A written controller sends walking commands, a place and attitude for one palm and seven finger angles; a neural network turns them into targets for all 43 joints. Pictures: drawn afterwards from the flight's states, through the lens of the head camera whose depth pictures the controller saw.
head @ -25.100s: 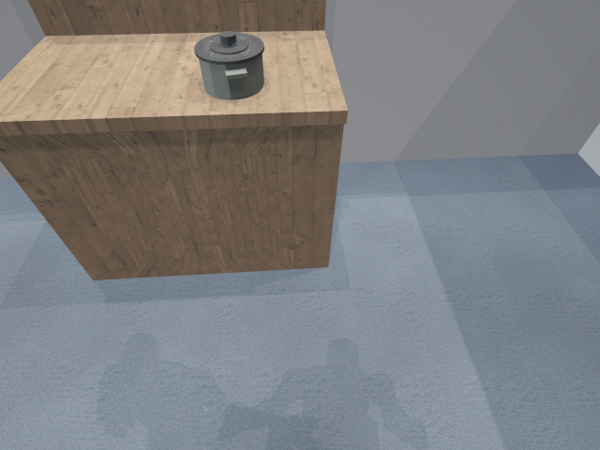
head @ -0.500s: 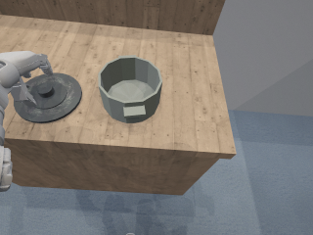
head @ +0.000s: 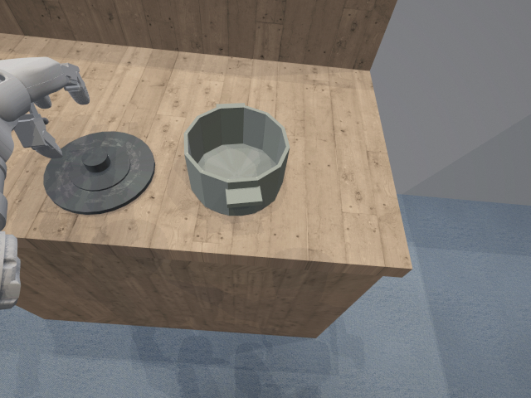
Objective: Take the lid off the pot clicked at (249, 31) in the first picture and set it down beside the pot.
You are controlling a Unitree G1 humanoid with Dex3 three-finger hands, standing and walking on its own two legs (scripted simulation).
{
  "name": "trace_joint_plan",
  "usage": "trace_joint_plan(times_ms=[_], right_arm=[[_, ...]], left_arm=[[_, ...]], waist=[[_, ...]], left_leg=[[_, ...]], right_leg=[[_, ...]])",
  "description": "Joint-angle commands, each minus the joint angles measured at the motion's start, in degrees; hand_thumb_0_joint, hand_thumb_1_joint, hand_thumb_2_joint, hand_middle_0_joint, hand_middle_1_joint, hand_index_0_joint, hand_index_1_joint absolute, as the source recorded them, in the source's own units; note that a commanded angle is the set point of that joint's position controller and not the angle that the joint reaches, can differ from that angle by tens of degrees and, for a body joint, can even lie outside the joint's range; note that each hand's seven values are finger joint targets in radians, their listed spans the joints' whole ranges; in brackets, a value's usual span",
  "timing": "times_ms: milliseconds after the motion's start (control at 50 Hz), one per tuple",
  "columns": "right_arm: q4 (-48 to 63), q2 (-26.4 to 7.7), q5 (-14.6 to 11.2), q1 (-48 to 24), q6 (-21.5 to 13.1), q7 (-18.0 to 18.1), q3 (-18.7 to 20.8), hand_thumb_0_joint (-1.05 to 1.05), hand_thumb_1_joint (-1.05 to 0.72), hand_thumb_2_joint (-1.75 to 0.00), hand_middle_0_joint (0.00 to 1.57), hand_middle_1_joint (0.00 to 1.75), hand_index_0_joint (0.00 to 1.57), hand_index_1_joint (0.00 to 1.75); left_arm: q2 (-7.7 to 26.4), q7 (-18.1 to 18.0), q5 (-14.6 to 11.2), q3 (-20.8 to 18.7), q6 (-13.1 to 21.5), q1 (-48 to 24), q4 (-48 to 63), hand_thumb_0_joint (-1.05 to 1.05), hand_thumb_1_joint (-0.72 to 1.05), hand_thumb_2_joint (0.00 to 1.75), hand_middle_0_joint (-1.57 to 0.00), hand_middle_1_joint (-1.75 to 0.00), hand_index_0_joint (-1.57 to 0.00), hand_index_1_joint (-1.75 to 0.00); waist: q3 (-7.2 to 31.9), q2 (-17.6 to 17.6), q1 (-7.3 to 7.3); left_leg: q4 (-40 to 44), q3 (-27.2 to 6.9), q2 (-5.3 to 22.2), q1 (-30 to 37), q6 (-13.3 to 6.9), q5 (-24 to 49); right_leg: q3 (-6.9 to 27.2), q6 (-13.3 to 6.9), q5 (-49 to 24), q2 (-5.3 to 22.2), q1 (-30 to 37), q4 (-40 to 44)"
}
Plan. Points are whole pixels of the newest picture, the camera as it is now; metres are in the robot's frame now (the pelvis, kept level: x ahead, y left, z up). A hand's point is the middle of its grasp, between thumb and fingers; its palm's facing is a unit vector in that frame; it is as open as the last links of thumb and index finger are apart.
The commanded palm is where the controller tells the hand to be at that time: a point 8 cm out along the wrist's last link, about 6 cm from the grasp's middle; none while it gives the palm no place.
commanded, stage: raise the empty hand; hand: left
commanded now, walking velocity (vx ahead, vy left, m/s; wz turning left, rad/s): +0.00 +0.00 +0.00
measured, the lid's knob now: (96, 160) +0.49 +0.28 +0.03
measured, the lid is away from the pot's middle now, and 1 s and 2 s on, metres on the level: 0.24 0.24 0.24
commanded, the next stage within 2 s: draw the hand back to the body in 0.54 s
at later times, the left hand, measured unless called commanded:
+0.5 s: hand (19, 82) +0.47 +0.31 +0.19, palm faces -0.29 -0.10 -0.95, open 11.0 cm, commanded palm +0.47 +0.29 +0.25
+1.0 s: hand (23, 109) +0.44 +0.30 +0.18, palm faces -0.28 -0.07 -0.96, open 11.0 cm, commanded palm +0.41 +0.29 +0.24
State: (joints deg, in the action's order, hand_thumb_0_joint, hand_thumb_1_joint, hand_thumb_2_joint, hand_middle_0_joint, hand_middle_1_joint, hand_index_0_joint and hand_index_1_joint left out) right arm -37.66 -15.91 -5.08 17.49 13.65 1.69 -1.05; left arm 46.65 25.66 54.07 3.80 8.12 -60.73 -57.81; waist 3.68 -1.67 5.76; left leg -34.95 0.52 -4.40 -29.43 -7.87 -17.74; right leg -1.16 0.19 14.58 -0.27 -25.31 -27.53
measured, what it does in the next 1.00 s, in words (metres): stands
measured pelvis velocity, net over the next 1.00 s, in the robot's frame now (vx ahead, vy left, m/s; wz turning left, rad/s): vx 0.00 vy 0.00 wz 0.07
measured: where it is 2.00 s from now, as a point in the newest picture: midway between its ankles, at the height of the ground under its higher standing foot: outside the picture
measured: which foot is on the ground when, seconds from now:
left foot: down 0.00-1.00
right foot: down 0.00-1.00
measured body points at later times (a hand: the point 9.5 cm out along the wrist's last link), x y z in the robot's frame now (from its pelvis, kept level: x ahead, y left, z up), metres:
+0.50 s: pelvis +0.00 +0.01 +0.00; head +0.07 +0.03 +0.45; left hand +0.48 +0.31 +0.25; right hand +0.07 -0.25 -0.11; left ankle -0.02 +0.02 -0.73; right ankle -0.02 -0.17 -0.72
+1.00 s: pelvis +0.00 +0.00 +0.01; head +0.06 +0.02 +0.45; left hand +0.45 +0.30 +0.23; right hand +0.11 -0.25 -0.11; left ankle -0.02 +0.02 -0.73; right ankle -0.02 -0.17 -0.72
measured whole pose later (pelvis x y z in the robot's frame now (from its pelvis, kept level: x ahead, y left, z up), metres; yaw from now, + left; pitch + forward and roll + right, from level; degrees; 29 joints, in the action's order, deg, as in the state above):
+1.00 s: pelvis +0.00 +0.00 +0.01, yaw +4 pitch +10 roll -4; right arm -34.5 -15.8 -4.5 14.4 12.5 -1.7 -0.9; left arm 42.6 29.8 51.9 5.3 0.9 -55.7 -40.6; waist 3.3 -2.8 4.0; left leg -30.2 -2.9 -7.0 -24.4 -7.9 -14.9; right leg 0.9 -0.7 13.9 0.6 -20.1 -24.4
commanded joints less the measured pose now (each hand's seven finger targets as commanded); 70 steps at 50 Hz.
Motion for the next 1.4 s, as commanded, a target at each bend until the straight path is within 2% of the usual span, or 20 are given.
trace_joint_plan(times_ms=[0, 100, 200, 260, 380, 460, 540, 620, 680, 780, 840, 900, 960, 1020, 1100, 1120, 1160, 1200, 1280, 1380], right_arm=[[4.4, -10.7, 0.8, 3.6, -0.7, 0.0, 4.0, 0.00, -0.90, -0.90, 0.20, 0.30, 0.20, 0.30], [3.9, -10.8, 0.5, 3.8, -1.2, 0.0, 3.5, 0.00, -0.90, -0.90, 0.20, 0.30, 0.20, 0.30], [4.3, -10.5, 1.2, 3.2, -1.9, -0.4, 4.0, 0.00, -0.90, -0.90, 0.20, 0.30, 0.20, 0.30], [4.2, -10.7, 0.7, 2.9, -2.1, -0.3, 3.6, 0.00, -0.90, -0.90, 0.20, 0.30, 0.20, 0.30], [4.3, -10.5, 1.5, 2.5, -3.1, -1.1, 4.2, 0.00, -0.90, -0.90, 0.20, 0.30, 0.20, 0.30], [3.9, -10.5, 0.6, 2.7, -3.3, -1.0, 3.4, 0.00, -0.90, -0.90, 0.20, 0.30, 0.20, 0.30], [3.8, -10.4, 1.7, 2.3, -3.1, -1.9, 4.4, 0.00, -0.90, -0.90, 0.20, 0.30, 0.20, 0.30], [4.1, -10.3, 1.5, 2.8, -3.6, -1.3, 3.6, 0.00, -0.90, -0.90, 0.20, 0.30, 0.20, 0.30], [4.8, -10.3, 1.2, 1.2, -3.1, -1.9, 3.6, 0.00, -0.90, -0.90, 0.20, 0.30, 0.20, 0.30], [7.6, -10.1, 1.3, -0.1, -3.0, -2.2, 3.7, 0.00, -0.90, -0.90, 0.20, 0.30, 0.20, 0.30], [8.1, -9.3, 1.1, -1.9, -2.6, -2.8, 3.8, 0.00, -0.90, -0.90, 0.20, 0.30, 0.20, 0.30], [9.3, -9.6, 1.2, -2.2, -2.9, -3.4, 3.9, 0.00, -0.90, -0.90, 0.20, 0.30, 0.20, 0.30], [9.8, -9.3, 0.4, -3.9, -2.2, -3.0, 3.1, 0.00, -0.90, -0.90, 0.20, 0.30, 0.20, 0.30], [11.2, -9.0, 0.9, -5.7, -2.4, -3.6, 3.6, 0.00, -0.90, -0.90, 0.20, 0.30, 0.20, 0.30], [11.5, -9.1, 0.4, -6.4, -2.7, -3.5, 2.7, 0.00, -0.90, -0.90, 0.20, 0.30, 0.20, 0.30], [13.1, -3.9, 0.7, 2.4, -6.2, -2.2, 3.0, 0.00, -0.90, -0.90, 0.20, 0.30, 0.20, 0.30], [12.7, -5.2, 1.2, -3.0, -9.6, -0.4, 1.8, 0.00, -0.90, -0.90, 0.20, 0.30, 0.20, 0.30], [10.1, -7.0, 1.4, -4.4, -11.1, 0.7, 1.2, 0.00, -0.90, -0.90, 0.20, 0.30, 0.20, 0.30], [8.0, -7.1, 2.7, -5.4, -13.5, 1.4, 0.7, 0.00, -0.90, -0.90, 0.20, 0.30, 0.20, 0.30], [8.4, -6.0, 2.8, -6.9, -15.5, 0.6, 1.1, 0.00, -0.90, -0.90, 0.20, 0.30, 0.20, 0.30]], left_arm=[[14.6, -1.7, -0.3, -3.2, -0.3, -31.1, 16.4, 0.00, 0.00, 0.62, -0.34, -0.88, -0.34, -0.88], [13.4, -1.1, -1.0, -2.7, -1.5, -28.2, 8.3, 0.00, 0.00, 0.62, -0.34, -0.88, -0.34, -0.88], [12.9, -0.5, -0.1, -1.7, -2.1, -36.1, 17.1, 0.00, 0.00, 0.62, -0.34, -0.88, -0.34, -0.88], [13.7, -0.2, -0.7, -3.0, -3.1, -32.8, 11.3, 0.00, 0.00, 0.62, -0.34, -0.88, -0.34, -0.88], [10.3, 0.7, 0.2, -0.1, -4.8, -40.2, 19.6, 0.00, 0.00, 0.62, -0.34, -0.88, -0.34, -0.88], [7.9, 1.4, -0.4, 0.9, -6.2, -31.9, 6.0, 0.00, 0.00, 0.62, -0.34, -0.88, -0.34, -0.88], [5.0, 1.7, 0.6, 4.0, -6.8, -43.5, 19.8, 0.00, 0.00, 0.62, -0.34, -0.88, -0.34, -0.88], [11.0, 1.6, 0.4, -1.8, -6.1, -36.2, 11.1, 0.00, 0.00, 0.62, -0.34, -0.88, -0.34, -0.88], [4.1, 1.3, 0.0, 3.9, -6.4, -35.9, 14.0, 0.00, 0.00, 0.62, -0.34, -0.88, -0.34, -0.88], [13.5, 1.0, -0.2, -4.9, -6.0, -30.0, 21.9, 0.00, 0.00, 0.62, -0.34, -0.88, -0.34, -0.88], [7.3, 1.8, -1.3, -0.2, -6.9, -28.9, 25.4, 0.00, 0.00, 0.62, -0.34, -0.88, -0.34, -0.88], [13.4, 1.5, -1.7, -6.2, -7.4, -23.6, 30.7, 0.00, 0.00, 0.62, -0.34, -0.88, -0.34, -0.88], [11.6, 2.0, -2.8, -4.8, -7.8, -18.9, 26.8, 0.00, 0.00, 0.62, -0.34, -0.88, -0.34, -0.88], [12.4, 1.8, -2.6, -5.3, -7.9, -21.3, 39.9, 0.00, 0.00, 0.62, -0.34, -0.88, -0.34, -0.88], [15.5, 2.0, -4.7, -9.8, -7.8, -9.5, 35.7, 0.00, 0.00, 0.62, -0.34, -0.88, -0.34, -0.88], [-5.4, -8.5, -38.2, -14.1, -3.9, -13.6, 41.9, 0.00, 0.00, 0.62, -0.34, -0.88, -0.34, -0.88], [-12.0, -17.3, -47.3, -10.0, -2.5, -3.3, 43.0, 0.00, 0.00, 0.62, -0.34, -0.88, -0.34, -0.88], [-4.9, -22.8, -52.3, -17.1, -2.1, -1.6, 43.3, 0.00, 0.00, 0.62, -0.34, -0.88, -0.34, -0.88], [3.0, -28.6, -53.8, -26.2, -0.1, -2.4, 52.9, 0.00, 0.07, 0.64, -0.33, -0.84, -0.33, -0.84], [-5.4, -29.8, -56.8, -24.2, -0.4, 12.8, 58.4, 0.00, 0.18, 0.67, -0.31, -0.77, -0.31, -0.77]], waist=[[25.2, -10.3, -0.23], [20.9, -4.9, -0.02], [26.3, -10.4, -0.15], [23.0, -5.2, -0.57], [26.6, -10.4, -0.48], [19.5, -0.6, -0.44], [25.9, -8.2, 0.01], [24.9, -2.2, -0.64], [22.0, -6.4, -0.88], [27.8, -4.8, -1.93], [23.4, -5.1, -1.26], [26.1, -7.2, -2.44], [21.3, -2.3, -2.27], [26.4, -8.5, -2.65], [23.3, -3.2, -3.83], [17.8, -4.7, -0.59], [14.1, -1.5, -1.72], [13.1, 1.3, -2.96], [16.0, -7.5, -4.36], [13.4, -6.9, -4.98]], left_leg=[[1.4, -10.2, 5.3, 32.4, 7.3, 41.8], [2.5, -9.3, 4.8, 27.7, 6.8, 35.6], [2.5, -12.3, 5.5, 35.3, 9.4, 42.9], [4.0, -10.2, 4.7, 29.6, 8.5, 33.9], [3.0, -13.3, 5.6, 37.4, 10.7, 46.7], [4.8, -9.8, 4.0, 26.5, 9.3, 31.2], [2.9, -13.1, 5.3, 36.2, 11.1, 45.8], [3.4, -10.3, 3.5, 30.1, 9.2, 36.4], [3.7, -10.4, 3.9, 29.8, 11.0, 39.4], [3.5, -10.8, 3.7, 31.8, 9.5, 42.0], [4.1, -10.9, 3.9, 31.0, 9.2, 41.2], [3.7, -12.0, 4.1, 34.4, 9.5, 47.4], [5.3, -9.6, 3.4, 27.5, 8.0, 35.7], [4.5, -12.0, 4.0, 35.2, 8.8, 46.3], [5.6, -10.0, 3.4, 30.0, 8.0, 39.8], [7.5, -11.6, 8.8, 39.1, 11.0, 30.1], [12.0, -15.8, 11.8, 42.0, 10.8, 21.1], [11.9, -11.2, 10.0, 34.9, 8.5, 16.5], [10.6, -9.1, 9.0, 33.9, 10.4, 25.7], [9.3, -7.5, 9.1, 32.4, 10.3, 32.9]], right_leg=[[-2.0, -3.1, -10.9, -4.0, -4.8, 1.3], [-2.3, -3.0, -9.9, -3.8, -4.0, 1.9], [-1.6, -3.0, -9.7, -3.9, -5.0, 2.0], [-1.7, -3.2, -8.5, -3.5, -2.5, 2.8], [-1.1, -3.1, -10.4, -3.7, -4.8, 2.6], [-1.7, -3.0, -8.5, -3.6, -2.0, 3.2], [-1.1, -2.9, -11.6, -4.0, -5.1, 2.1], [-1.2, -3.1, -9.9, -4.0, -1.0, 2.7], [-1.5, -3.5, -11.5, -3.5, -2.7, 2.0], [-0.7, -3.5, -12.6, -3.6, 2.1, 2.5], [-1.2, -3.1, -12.7, -3.5, 0.6, 3.2], [-0.7, -3.2, -12.8, -3.9, 1.6, 3.1], [-1.3, -3.2, -11.8, -3.3, 4.4, 3.8], [-0.9, -3.2, -13.5, -3.5, 3.3, 3.6], [-1.1, -3.1, -13.2, -3.2, 7.2, 4.3], [-1.8, -4.3, -8.8, -1.8, 1.3, 4.6], [0.8, -3.8, 0.9, -0.9, -1.1, 4.7], [1.3, -3.7, -4.1, -0.4, 5.0, 6.8], [0.7, -4.0, -10.5, -0.2, 11.2, 6.0], [-0.6, -3.8, -14.8, -0.2, 14.4, 5.1]])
